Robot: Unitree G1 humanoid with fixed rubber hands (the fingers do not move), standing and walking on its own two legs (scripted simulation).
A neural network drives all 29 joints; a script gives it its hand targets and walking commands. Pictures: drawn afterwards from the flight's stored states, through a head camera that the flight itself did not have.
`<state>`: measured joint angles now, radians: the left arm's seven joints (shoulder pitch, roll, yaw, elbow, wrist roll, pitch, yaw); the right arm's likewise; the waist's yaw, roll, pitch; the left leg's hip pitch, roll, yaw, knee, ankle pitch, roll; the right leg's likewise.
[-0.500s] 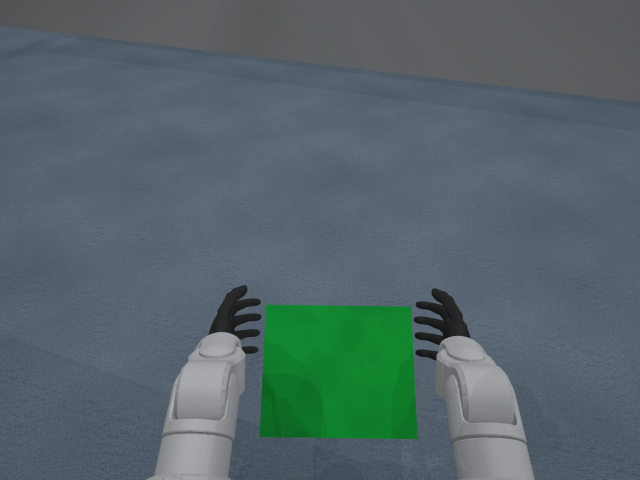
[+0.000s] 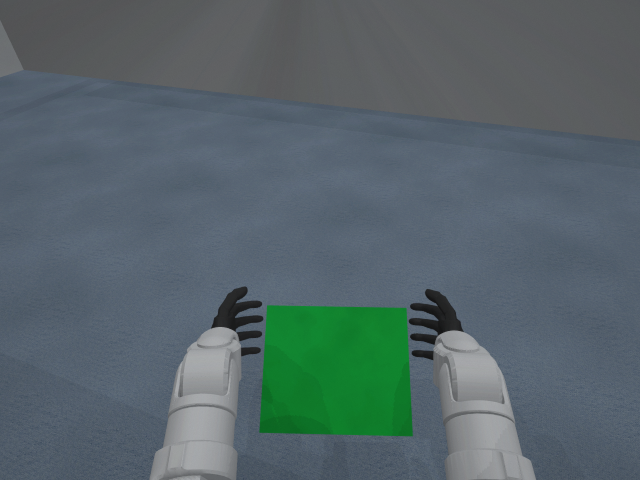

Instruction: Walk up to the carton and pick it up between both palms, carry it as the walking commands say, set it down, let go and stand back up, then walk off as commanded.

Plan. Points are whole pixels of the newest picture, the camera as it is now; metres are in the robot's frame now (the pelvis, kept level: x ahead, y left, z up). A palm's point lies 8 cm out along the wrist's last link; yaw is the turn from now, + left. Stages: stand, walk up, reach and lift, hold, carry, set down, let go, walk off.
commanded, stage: set down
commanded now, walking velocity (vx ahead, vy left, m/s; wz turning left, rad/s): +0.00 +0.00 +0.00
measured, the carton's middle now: (334, 367) +0.33 +0.00 -0.06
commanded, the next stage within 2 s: none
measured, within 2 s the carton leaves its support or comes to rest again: neither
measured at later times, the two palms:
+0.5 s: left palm (229, 369) +0.30 +0.15 -0.02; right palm (432, 379) +0.29 -0.13 -0.02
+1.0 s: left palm (245, 394) +0.31 +0.14 -0.11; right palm (424, 398) +0.31 -0.14 -0.11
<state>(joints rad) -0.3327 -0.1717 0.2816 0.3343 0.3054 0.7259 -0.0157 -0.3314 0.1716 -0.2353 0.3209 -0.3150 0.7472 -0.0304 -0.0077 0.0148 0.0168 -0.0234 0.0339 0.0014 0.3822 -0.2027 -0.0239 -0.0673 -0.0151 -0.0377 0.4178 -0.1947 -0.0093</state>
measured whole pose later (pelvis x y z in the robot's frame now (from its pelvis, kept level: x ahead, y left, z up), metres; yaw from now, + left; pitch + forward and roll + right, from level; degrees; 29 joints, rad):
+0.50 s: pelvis -0.02 +0.03 -0.01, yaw -1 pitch +1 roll +0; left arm -0.40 -0.20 0.36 0.50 0.39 0.48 0.01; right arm -0.40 0.19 -0.37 0.48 -0.38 0.48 0.01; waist -0.03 0.00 0.04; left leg -0.35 0.01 0.02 0.56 -0.24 0.00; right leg -0.38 -0.04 0.00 0.54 -0.19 0.02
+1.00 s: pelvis -0.05 +0.02 -0.06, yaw -1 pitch +20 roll +1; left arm -0.51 -0.23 0.47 0.51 0.36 0.29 0.03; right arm -0.53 0.21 -0.45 0.51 -0.37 0.29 -0.03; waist -0.03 0.01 -0.07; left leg -0.95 0.02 0.01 0.90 -0.31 -0.01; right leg -0.98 -0.03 0.01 0.88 -0.26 0.01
